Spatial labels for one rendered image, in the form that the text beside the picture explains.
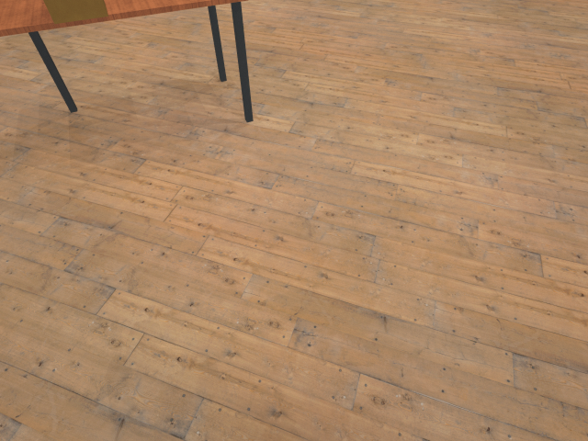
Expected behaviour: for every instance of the table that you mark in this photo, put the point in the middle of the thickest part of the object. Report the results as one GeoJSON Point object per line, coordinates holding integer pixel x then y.
{"type": "Point", "coordinates": [31, 16]}

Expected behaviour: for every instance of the carton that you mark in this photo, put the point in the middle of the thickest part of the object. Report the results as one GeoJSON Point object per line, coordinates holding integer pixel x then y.
{"type": "Point", "coordinates": [63, 11]}

